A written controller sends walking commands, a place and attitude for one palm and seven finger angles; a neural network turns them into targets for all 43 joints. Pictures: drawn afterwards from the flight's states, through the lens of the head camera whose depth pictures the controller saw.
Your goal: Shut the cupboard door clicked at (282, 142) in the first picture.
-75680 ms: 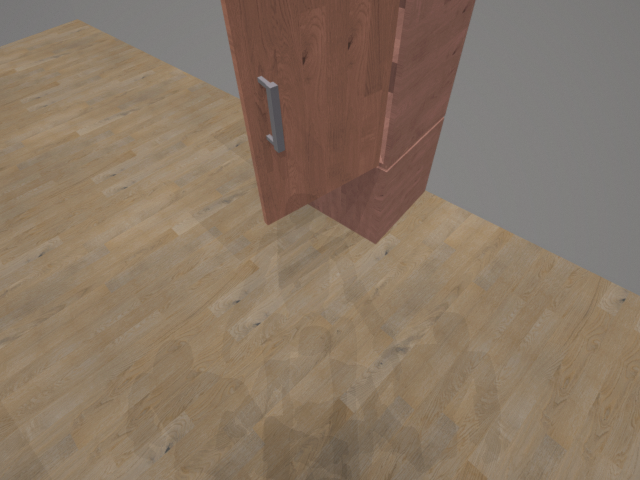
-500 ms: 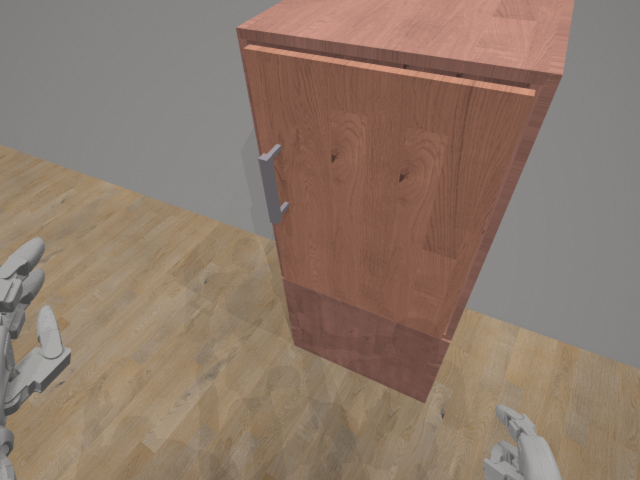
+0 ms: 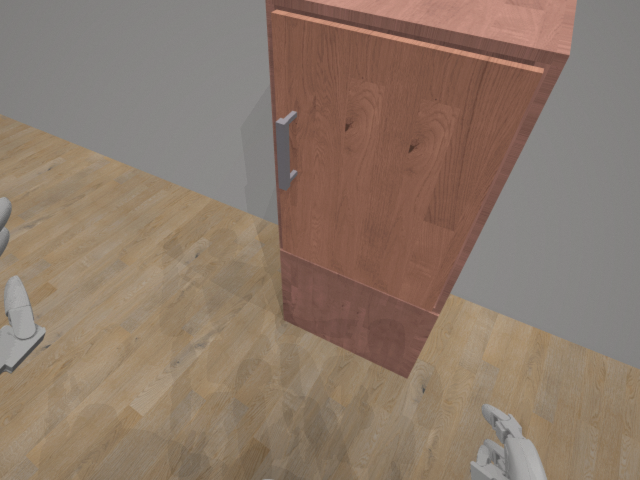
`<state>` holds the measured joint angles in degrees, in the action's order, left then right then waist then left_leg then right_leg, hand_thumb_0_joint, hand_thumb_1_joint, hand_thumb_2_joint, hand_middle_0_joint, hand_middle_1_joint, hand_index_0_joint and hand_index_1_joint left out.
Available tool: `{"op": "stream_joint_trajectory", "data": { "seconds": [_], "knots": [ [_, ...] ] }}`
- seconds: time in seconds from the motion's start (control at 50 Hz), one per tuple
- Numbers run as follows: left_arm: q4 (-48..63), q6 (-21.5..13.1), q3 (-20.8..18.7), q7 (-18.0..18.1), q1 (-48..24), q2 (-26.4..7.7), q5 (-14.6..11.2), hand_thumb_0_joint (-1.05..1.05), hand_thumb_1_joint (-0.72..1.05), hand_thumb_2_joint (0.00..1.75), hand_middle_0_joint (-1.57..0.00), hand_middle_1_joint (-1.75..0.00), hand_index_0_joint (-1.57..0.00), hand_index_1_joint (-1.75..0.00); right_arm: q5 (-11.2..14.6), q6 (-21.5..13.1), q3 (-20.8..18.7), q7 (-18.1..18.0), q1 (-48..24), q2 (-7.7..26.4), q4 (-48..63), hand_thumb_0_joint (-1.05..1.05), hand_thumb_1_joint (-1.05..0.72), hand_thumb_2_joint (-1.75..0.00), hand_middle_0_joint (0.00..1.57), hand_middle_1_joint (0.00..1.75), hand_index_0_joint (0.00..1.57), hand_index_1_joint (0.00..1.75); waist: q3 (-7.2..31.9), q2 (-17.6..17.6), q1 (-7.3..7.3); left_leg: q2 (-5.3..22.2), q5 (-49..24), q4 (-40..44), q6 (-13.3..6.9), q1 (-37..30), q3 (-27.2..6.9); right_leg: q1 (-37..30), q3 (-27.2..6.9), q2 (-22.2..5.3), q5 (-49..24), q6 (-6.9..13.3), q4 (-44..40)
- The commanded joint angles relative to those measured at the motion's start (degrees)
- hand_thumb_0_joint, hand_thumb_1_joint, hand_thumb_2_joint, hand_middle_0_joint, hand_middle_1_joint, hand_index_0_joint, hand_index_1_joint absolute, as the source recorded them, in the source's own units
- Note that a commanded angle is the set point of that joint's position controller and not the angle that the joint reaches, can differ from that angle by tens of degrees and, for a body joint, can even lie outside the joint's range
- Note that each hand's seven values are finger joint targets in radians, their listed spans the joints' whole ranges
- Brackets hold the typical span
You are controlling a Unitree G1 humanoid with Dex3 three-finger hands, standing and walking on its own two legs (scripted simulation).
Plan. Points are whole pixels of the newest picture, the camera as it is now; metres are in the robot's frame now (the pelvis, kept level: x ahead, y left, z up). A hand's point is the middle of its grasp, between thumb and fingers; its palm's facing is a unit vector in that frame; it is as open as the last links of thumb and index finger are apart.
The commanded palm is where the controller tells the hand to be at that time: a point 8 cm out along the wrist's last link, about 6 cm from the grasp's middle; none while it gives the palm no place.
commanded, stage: step back with the hand held close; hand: left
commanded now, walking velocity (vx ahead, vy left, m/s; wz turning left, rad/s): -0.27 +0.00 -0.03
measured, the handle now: (288, 151) +0.70 +0.11 +0.02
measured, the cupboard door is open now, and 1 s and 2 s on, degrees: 0 0 0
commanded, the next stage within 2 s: stop stepping back and stand still in 0.52 s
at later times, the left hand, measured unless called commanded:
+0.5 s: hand out of the picture +0.12 +0.28 +0.19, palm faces +0.46 -0.78 -0.43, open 7.4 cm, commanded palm +0.07 +0.30 +0.19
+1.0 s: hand out of the picture +0.07 +0.32 +0.16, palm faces +0.54 -0.81 -0.20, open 7.4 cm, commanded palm -0.01 +0.34 +0.19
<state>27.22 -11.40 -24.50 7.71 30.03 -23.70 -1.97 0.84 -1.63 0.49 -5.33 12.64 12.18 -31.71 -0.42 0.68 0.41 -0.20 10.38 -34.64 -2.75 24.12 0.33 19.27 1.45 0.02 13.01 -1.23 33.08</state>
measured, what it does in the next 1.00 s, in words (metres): walks backwards: right foot, then left foot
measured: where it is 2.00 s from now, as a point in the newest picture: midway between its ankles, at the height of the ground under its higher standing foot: outside the picture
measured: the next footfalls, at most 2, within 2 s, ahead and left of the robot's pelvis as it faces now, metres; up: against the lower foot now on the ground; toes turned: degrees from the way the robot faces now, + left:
right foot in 0.54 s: -0.21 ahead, -0.12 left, +0.00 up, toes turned -1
left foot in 0.92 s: -0.02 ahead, +0.11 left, +0.00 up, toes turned +0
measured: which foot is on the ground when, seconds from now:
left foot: down 0.00-0.76, up 0.78-0.90, down 0.92-1.00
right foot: down 0.00-0.28, up 0.30-0.52, down 0.54-0.98, up 1.00-1.00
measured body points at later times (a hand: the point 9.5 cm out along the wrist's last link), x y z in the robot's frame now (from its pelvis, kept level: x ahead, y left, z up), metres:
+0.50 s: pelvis -0.07 +0.00 +0.00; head -0.05 +0.04 +0.45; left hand +0.09 +0.32 +0.21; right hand +0.10 -0.22 -0.07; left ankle +0.06 +0.09 -0.73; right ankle -0.22 -0.12 -0.69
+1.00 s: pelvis -0.16 +0.04 -0.01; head -0.20 +0.07 +0.44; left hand +0.04 +0.37 +0.17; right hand -0.05 -0.24 -0.09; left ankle -0.06 +0.11 -0.73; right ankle -0.25 -0.11 -0.72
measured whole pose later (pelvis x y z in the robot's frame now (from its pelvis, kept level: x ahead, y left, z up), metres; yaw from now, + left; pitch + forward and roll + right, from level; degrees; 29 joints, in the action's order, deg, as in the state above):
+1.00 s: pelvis -0.16 +0.04 -0.01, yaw -1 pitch -4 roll -2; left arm 14.9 -10.1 -24.1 10.2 17.0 -19.4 -3.1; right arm 0.9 -4.4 -1.1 -6.1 17.7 15.1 -40.4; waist 2.5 -1.3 -0.3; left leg -0.5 13.7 -41.0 -3.5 23.9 1.6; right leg 5.4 -0.6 -0.4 28.2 -0.6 38.6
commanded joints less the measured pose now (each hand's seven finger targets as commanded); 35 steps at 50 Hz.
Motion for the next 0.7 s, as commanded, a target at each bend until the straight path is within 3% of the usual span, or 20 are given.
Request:
{"op": "stream_joint_trajectory", "data": {
  "seconds": [0.0, 0.06, 0.1, 0.12, 0.16, 0.2, 0.22, 0.26, 0.3, 0.34, 0.44, 0.48, 0.5, 0.54, 0.56, 0.58, 0.6, 0.62, 0.64, 0.68],
  "knots": [
    [12.22, -5.08, -8.92, 1.58, -3.80, -11.37, 0.45, 0.00, 0.90, 0.90, -0.20, -0.30, -0.20, -0.30, -0.85, -4.53, -3.76, -0.46, -5.09, 9.03, 7.99, 0.00, -0.90, -0.90, 0.20, 0.30, 0.20, 0.30, 4.80, 5.54, -0.35, 6.71, 28.03, 13.27, -1.99, 16.36, -7.03, -14.51, -6.39, -0.81, 6.65, 1.36, -2.04],
    [11.65, -5.43, -6.38, 2.14, -4.14, -10.23, -0.31, 0.00, 0.90, 0.90, -0.20, -0.30, -0.20, -0.30, -1.04, -4.54, -3.38, 0.26, -4.23, 7.17, 6.63, 0.00, -0.90, -0.90, 0.20, 0.30, 0.20, 0.30, 2.76, -3.31, -0.91, 1.92, 17.58, -1.22, 1.56, 3.93, -2.63, 3.53, -16.21, -9.51, 17.31, 5.71, -14.75],
    [11.43, -5.07, -6.57, 3.10, -5.06, -11.61, -0.58, 0.00, 0.90, 0.90, -0.20, -0.30, -0.20, -0.30, -1.42, -4.10, -3.57, 0.63, -3.96, 7.03, 4.90, 0.00, -0.90, -0.90, 0.20, 0.30, 0.20, 0.30, 3.70, -7.40, -1.01, 0.35, 11.81, -10.02, 3.20, -2.74, -0.52, 10.29, -18.53, -14.79, 16.28, 8.52, -18.94],
    [11.10, -4.85, -5.35, 3.31, -5.31, -10.63, -0.53, 0.00, 0.90, 0.90, -0.20, -0.30, -0.20, -0.30, -1.16, -3.82, -3.07, 0.72, -4.15, 5.97, 4.74, 0.00, -0.90, -0.90, 0.20, 0.30, 0.20, 0.30, 4.30, -9.02, -1.20, 0.68, 10.61, -11.01, 3.12, -3.30, -0.62, 9.80, -16.51, -15.50, 13.62, 8.58, -18.16],
    [11.52, -4.74, -6.02, 3.62, -6.33, -11.76, -0.74, 0.00, 0.90, 0.90, -0.20, -0.30, -0.20, -0.30, -0.86, -3.52, -2.87, 0.52, -4.57, 6.14, 4.77, 0.00, -0.90, -0.90, 0.20, 0.30, 0.20, 0.30, 4.66, -8.43, -1.48, 1.08, 9.11, -6.14, 2.53, -4.24, -0.87, 9.24, -12.38, -13.52, 11.15, 6.78, -15.74],
    [11.89, -4.93, -7.57, 3.64, -5.70, -13.18, -1.00, 0.00, 0.90, 0.90, -0.20, -0.30, -0.20, -0.30, -0.55, -3.59, -3.07, -0.21, -5.64, 7.26, 5.26, 0.00, -0.90, -0.90, 0.20, 0.30, 0.20, 0.30, 2.55, -1.25, -1.28, 3.18, 9.91, 6.41, 1.27, -2.13, -4.76, 8.18, -6.65, -6.80, 12.35, 3.27, -10.69],
    [12.18, -5.30, -7.61, 3.53, -4.65, -12.39, -0.89, 0.00, 0.90, 0.90, -0.20, -0.30, -0.20, -0.30, -0.44, -3.69, -3.01, -0.55, -5.62, 7.78, 5.81, 0.00, -0.90, -0.90, 0.20, 0.30, 0.20, 0.30, 2.02, 3.47, -1.22, 6.29, 12.30, 12.39, -0.10, 3.07, -8.79, 3.93, -4.09, -2.66, 10.91, 1.56, -5.47],
    [12.99, -6.69, -10.00, 3.01, -2.53, -12.07, -0.36, 0.00, 0.90, 0.90, -0.20, -0.30, -0.20, -0.30, -0.58, -4.74, -3.65, -0.66, -6.36, 8.75, 6.27, 0.00, -0.90, -0.90, 0.20, 0.30, 0.20, 0.30, 5.96, 15.87, -0.41, 16.21, 32.22, 26.38, -4.56, 20.06, -19.90, -14.59, -1.38, 4.30, 6.52, -0.19, 13.72],
    [14.86, -7.30, -11.70, 2.19, -4.25, -13.91, 0.56, 0.00, 0.90, 0.90, -0.20, -0.30, -0.20, -0.30, -1.25, -5.47, -4.42, -0.47, -6.34, 8.64, 6.27, 0.00, -0.90, -0.90, 0.20, 0.30, 0.20, 0.30, 7.63, 16.72, -0.42, 19.72, 35.69, 29.74, -6.49, 24.30, -22.86, -18.00, -2.49, 5.96, 7.70, -0.57, 25.88],
    [16.69, -7.65, -10.25, 1.81, -3.28, -11.80, 0.02, 0.00, 0.90, 0.90, -0.20, -0.30, -0.20, -0.30, -1.64, -6.45, -4.65, 0.41, -6.06, 7.94, 5.71, 0.00, -0.90, -0.90, 0.20, 0.30, 0.20, 0.30, 8.33, 11.45, -0.17, 17.84, 24.50, 23.42, -6.00, 14.76, -18.31, -11.65, -3.11, 4.96, 10.87, 0.07, 21.76],
    [16.66, -7.17, -6.48, 1.44, 0.10, -9.47, -2.51, 0.00, 0.90, 0.90, -0.20, -0.30, -0.20, -0.30, -1.73, -9.14, -3.56, 1.41, -5.19, 6.83, 2.35, 0.00, -0.90, -0.90, 0.20, 0.30, 0.20, 0.30, 10.91, 12.45, -0.55, 13.32, 7.89, 21.42, -1.34, -8.16, -12.79, -3.12, 0.29, 5.13, 16.20, 0.85, -2.00],
    [16.12, -8.01, -6.67, 1.10, -1.59, -10.45, -2.50, 0.00, 0.90, 0.90, -0.20, -0.30, -0.20, -0.30, -2.19, -9.22, -3.29, 1.37, -4.11, 7.01, 0.28, 0.00, -0.90, -0.90, 0.20, 0.30, 0.20, 0.30, 13.58, 11.87, -0.47, 13.28, -11.07, 16.09, 0.26, -16.47, -10.70, -3.12, -0.69, 3.84, 7.60, 1.13, -13.77],
    [16.14, -8.12, -8.03, 1.01, -1.30, -12.25, -1.80, 0.00, 0.90, 0.90, -0.20, -0.30, -0.20, -0.30, -2.70, -8.94, -3.48, 1.49, -3.22, 7.18, -0.62, 0.00, -0.90, -0.90, 0.20, 0.30, 0.20, 0.30, 16.02, 12.15, -0.53, 12.57, -23.19, 11.86, 0.62, -20.34, -8.69, -3.60, -2.35, 2.21, -0.50, 1.39, -15.84],
    [16.98, -8.60, -8.31, 0.60, -5.30, -13.63, -1.77, 0.00, 0.90, 0.90, -0.20, -0.30, -0.20, -0.30, -2.03, -8.64, -3.36, 1.21, -4.78, 6.97, -0.41, 0.00, -0.90, -0.90, 0.20, 0.30, 0.20, 0.30, 19.76, 8.48, -0.19, 10.66, -37.58, 6.37, 0.93, -27.54, -3.52, -2.59, -1.98, 1.61, -14.35, -0.20, -13.70],
    [16.82, -8.54, -9.32, 0.49, -5.56, -14.56, -1.98, 0.00, 0.90, 0.90, -0.20, -0.30, -0.20, -0.30, -1.81, -8.69, -3.62, 1.04, -5.74, 7.35, 0.28, 0.00, -0.90, -0.90, 0.20, 0.30, 0.20, 0.30, 21.23, 8.63, 0.08, 10.13, -37.31, 7.30, 1.04, -27.58, -2.18, -3.87, -0.42, 2.59, -15.04, -0.97, -10.80],
    [17.68, -8.44, -9.77, 0.43, -5.40, -14.72, -2.17, 0.00, 0.90, 0.90, -0.20, -0.30, -0.20, -0.30, -1.31, -8.03, -3.92, 1.00, -5.06, 6.17, 0.86, 0.00, -0.90, -0.90, 0.20, 0.30, 0.20, 0.30, 24.44, 5.31, -0.33, 9.62, -39.68, 5.10, 0.90, -30.16, -1.01, -3.63, -1.70, 1.33, -21.25, -1.77, -9.89],
    [18.61, -8.13, -11.02, 0.16, -3.82, -16.49, -2.70, 0.00, 0.90, 0.90, -0.20, -0.30, -0.20, -0.30, -0.52, -7.55, -4.14, 1.03, -5.11, 5.69, 1.78, 0.00, -0.90, -0.90, 0.20, 0.30, 0.20, 0.30, 26.13, -1.89, -0.35, 8.14, -37.91, 2.98, 1.07, -30.99, 0.24, -4.06, -1.97, 0.30, -29.00, -3.73, -9.03],
    [16.66, -7.10, -11.62, -0.06, 0.19, -15.91, -3.71, 0.00, 0.90, 0.90, -0.20, -0.30, -0.20, -0.30, 0.54, -7.09, -3.83, 1.06, -5.81, 5.42, 3.92, 0.00, -0.90, -0.90, 0.20, 0.30, 0.20, 0.30, 23.79, -5.77, -0.73, 6.61, -31.83, 2.08, 0.95, -28.60, 1.29, -3.75, -1.62, -1.59, -32.04, -5.00, -8.05],
    [16.01, -6.40, -12.37, -0.13, 3.32, -15.94, -4.07, 0.00, 0.90, 0.90, -0.20, -0.30, -0.20, -0.30, 1.06, -6.42, -3.40, 1.05, -6.91, 5.31, 5.45, 0.00, -0.90, -0.90, 0.20, 0.30, 0.20, 0.30, 21.41, -5.84, -0.64, 5.60, -24.54, 1.15, 0.95, -26.42, 1.72, -2.53, -1.93, -3.17, -29.00, -4.55, -8.29],
    [13.64, -5.06, -14.10, -0.02, 7.26, -16.80, -4.69, 0.00, 0.90, 0.90, -0.20, -0.30, -0.20, -0.30, 1.02, -5.15, -2.49, 0.79, -8.50, 4.99, 6.54, 0.00, -0.90, -0.90, 0.20, 0.30, 0.20, 0.30, 12.99, -3.27, -1.00, 3.43, -4.27, 0.26, 2.36, -20.54, 1.33, 3.69, -3.96, -5.81, -6.43, -0.20, -12.68]
  ]
}}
